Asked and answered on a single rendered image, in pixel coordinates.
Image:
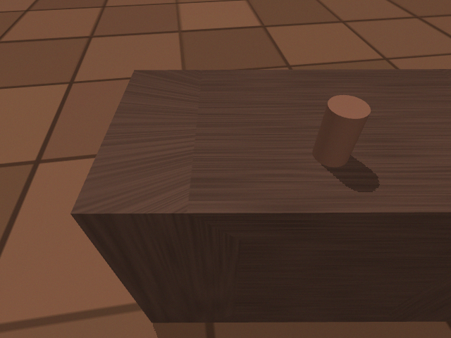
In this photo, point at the can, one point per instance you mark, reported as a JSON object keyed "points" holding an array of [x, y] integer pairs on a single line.
{"points": [[341, 126]]}

